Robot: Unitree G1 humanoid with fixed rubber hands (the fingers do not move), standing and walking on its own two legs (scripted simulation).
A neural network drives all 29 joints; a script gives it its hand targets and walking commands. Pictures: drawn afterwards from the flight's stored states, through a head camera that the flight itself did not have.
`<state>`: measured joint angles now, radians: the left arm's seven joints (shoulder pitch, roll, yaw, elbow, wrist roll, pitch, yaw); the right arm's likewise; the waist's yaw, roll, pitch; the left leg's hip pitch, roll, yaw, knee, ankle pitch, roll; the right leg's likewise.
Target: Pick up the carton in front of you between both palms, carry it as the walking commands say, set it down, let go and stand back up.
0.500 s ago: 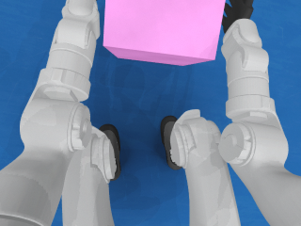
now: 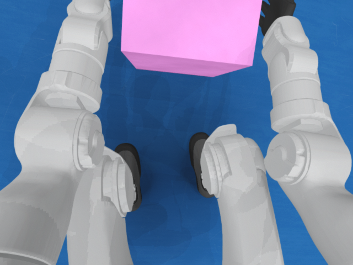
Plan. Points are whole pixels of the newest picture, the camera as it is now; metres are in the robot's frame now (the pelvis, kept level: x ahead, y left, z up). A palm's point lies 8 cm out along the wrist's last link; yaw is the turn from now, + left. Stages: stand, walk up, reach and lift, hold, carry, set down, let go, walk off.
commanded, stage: set down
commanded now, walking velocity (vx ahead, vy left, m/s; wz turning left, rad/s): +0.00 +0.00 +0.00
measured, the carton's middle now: (184, 17) +0.54 -0.06 -0.23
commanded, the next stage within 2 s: let go in 1.80 s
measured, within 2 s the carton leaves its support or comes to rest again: rests again in 0.04 s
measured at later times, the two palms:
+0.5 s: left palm out of the picture +0.56 +0.09 -0.17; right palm (277, 21) +0.50 -0.22 -0.15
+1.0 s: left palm out of the picture +0.58 +0.12 -0.10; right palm (309, 17) +0.49 -0.24 -0.10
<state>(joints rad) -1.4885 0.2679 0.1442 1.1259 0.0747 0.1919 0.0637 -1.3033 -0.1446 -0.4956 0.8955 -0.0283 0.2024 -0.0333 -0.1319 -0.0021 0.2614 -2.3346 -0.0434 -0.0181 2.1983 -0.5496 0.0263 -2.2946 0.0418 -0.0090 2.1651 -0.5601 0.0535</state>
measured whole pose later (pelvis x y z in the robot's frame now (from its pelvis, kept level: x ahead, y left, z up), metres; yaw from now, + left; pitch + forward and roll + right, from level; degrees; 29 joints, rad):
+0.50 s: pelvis +0.00 +0.00 +0.00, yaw -1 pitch +36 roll -4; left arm -1.52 0.27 0.19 1.13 0.14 0.14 -0.02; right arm -1.34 -0.18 -0.56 0.97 -0.07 0.15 0.02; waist -0.12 -0.04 0.35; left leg -2.29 -0.03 -0.02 2.22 -0.56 0.03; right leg -2.26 0.06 -0.01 2.18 -0.56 0.06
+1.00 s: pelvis +0.00 -0.01 +0.03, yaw +0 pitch +37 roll -2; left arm -1.42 0.44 0.01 1.06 -0.14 0.13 0.06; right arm -1.17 -0.21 -0.23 0.82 0.23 0.10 -0.16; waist -0.14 0.00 0.25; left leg -2.20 -0.02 -0.03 2.14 -0.59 0.00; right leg -2.19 0.06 -0.02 2.11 -0.57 0.02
